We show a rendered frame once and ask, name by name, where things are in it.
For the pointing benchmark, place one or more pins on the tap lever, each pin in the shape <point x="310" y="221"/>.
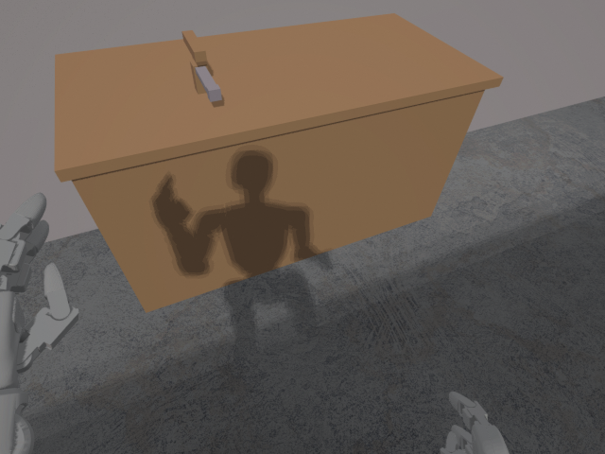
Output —
<point x="212" y="89"/>

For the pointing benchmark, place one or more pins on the left robot forearm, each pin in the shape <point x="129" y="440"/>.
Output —
<point x="16" y="434"/>

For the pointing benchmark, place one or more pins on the robot left hand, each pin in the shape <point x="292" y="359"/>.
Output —
<point x="21" y="238"/>

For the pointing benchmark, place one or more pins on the robot right hand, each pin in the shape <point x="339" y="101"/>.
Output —
<point x="485" y="437"/>

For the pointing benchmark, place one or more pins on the counter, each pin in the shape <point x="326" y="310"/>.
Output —
<point x="326" y="134"/>

